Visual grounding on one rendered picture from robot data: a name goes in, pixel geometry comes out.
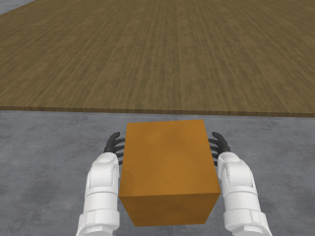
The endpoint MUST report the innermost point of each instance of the robot left forearm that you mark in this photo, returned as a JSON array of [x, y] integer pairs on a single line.
[[100, 216]]

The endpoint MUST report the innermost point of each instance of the left robot hand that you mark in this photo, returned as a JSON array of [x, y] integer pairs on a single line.
[[111, 146]]

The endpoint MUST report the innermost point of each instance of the robot right forearm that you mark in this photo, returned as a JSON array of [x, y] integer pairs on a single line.
[[243, 216]]

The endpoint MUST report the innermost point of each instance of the carton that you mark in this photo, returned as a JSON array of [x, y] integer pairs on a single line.
[[168, 175]]

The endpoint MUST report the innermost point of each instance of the right robot hand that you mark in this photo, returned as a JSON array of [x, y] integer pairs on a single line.
[[222, 146]]

